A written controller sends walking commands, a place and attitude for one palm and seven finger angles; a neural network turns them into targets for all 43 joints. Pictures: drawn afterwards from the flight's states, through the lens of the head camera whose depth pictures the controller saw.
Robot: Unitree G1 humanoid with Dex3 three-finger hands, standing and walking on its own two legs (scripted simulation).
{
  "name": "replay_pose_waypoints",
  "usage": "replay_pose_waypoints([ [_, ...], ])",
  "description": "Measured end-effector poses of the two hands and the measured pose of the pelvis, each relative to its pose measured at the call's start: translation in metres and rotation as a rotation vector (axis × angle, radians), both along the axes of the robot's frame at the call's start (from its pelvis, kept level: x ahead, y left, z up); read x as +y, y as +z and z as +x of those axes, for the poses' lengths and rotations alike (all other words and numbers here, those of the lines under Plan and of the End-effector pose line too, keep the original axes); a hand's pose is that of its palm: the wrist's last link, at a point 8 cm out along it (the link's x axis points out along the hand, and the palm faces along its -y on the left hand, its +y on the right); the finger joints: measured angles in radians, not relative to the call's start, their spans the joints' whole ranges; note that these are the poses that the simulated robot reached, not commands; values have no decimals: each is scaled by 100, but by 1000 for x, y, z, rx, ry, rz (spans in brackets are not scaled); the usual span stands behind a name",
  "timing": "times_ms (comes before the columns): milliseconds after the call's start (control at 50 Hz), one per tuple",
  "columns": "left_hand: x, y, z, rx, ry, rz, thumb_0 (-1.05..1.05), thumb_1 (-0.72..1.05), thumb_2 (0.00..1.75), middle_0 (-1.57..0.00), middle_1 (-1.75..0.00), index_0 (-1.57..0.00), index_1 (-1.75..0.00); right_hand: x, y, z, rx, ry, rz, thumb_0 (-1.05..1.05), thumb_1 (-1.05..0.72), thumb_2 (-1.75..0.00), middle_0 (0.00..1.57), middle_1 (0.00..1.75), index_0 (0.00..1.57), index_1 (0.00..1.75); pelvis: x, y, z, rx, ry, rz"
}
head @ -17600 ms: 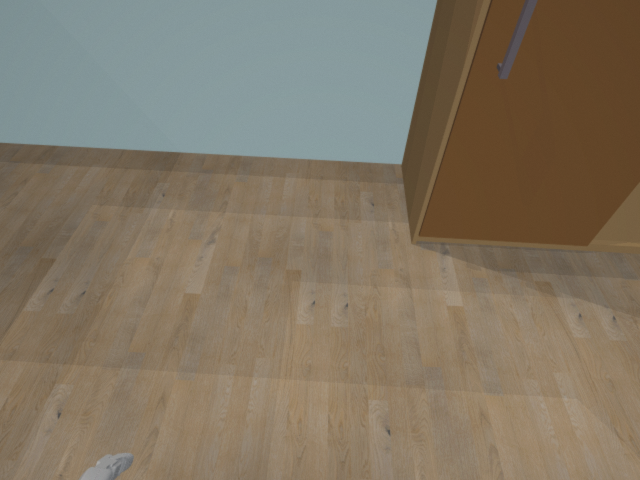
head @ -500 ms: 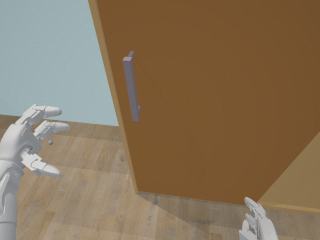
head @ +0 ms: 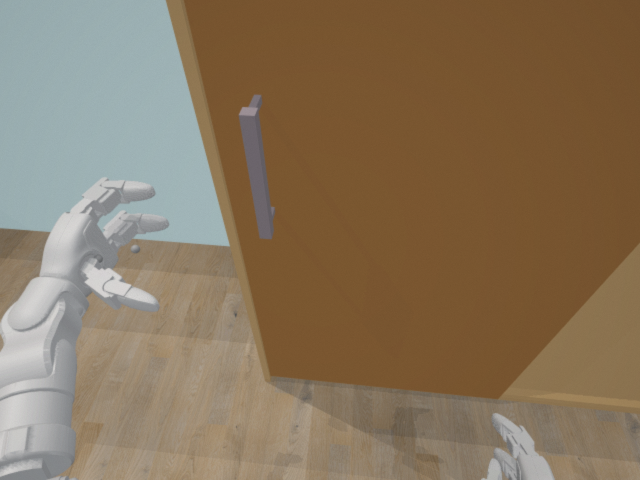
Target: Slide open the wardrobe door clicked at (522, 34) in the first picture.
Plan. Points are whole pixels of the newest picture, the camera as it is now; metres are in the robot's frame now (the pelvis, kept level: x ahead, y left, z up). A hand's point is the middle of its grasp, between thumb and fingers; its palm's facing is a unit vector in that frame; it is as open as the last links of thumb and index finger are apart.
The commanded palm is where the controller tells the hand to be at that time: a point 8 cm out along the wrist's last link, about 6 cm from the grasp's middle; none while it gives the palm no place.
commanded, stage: move the hooked fingers beside the handle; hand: left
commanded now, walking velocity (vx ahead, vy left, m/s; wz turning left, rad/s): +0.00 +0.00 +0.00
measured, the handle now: (261, 173) +0.51 +0.13 +0.11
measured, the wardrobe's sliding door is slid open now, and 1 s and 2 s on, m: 0.00 0.00 0.00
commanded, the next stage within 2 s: feel for the door with the fingertips in 1.82 s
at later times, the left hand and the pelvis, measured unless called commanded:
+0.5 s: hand (178, 224) +0.38 +0.21 +0.13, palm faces -0.03 -1.00 -0.01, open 14.0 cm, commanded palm +0.36 +0.26 +0.13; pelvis +0.01 +0.00 +0.00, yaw +0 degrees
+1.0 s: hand (204, 190) +0.45 +0.19 +0.13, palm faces -0.04 -1.00 +0.00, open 14.0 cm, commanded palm +0.43 +0.25 +0.12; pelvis +0.00 -0.01 -0.01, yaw -1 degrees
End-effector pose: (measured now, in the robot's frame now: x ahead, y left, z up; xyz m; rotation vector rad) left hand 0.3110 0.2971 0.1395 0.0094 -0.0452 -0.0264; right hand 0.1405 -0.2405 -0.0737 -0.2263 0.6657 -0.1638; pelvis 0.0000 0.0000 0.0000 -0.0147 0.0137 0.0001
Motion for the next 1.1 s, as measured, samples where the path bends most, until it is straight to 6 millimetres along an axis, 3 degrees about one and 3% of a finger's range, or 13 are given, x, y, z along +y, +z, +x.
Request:
replay_pose_waypoints([
  [160,-11,-11,21,51,-6,-7,-1,-50,30,-30,-120,-30,-120,0,-3,1,30,-5,-6,2,-90,-89,20,30,20,30,2,-1,1,14,4,0],
  [320,-24,4,40,-17,-15,-4,-1,-50,30,-30,-120,-30,-120,1,-6,-1,52,-13,8,2,-90,-89,20,30,20,30,1,0,6,24,-4,3],
  [480,-29,-10,53,65,-4,-5,-1,-50,30,-30,-120,-30,-120,-5,-12,-8,97,-31,14,1,-90,-89,20,30,20,30,-1,-2,7,36,-4,4],
  [580,-38,-4,60,10,-8,-2,-1,-50,30,-30,-120,-30,-120,-10,-16,-16,131,-37,2,1,-90,-89,20,30,20,30,-3,-3,6,40,-2,3],
  [860,-47,-9,100,46,-18,-13,-1,-50,30,-30,-120,-30,-120,-27,-28,-54,256,-100,-15,1,-90,-89,20,30,20,30,-7,-7,3,82,-7,1],
  [1100,-49,-10,125,44,-18,-13,-1,-50,30,-30,-120,-30,-120,-28,-36,-89,361,-157,-11,1,-90,-89,20,30,20,30,-4,-10,5,118,-20,-1],
])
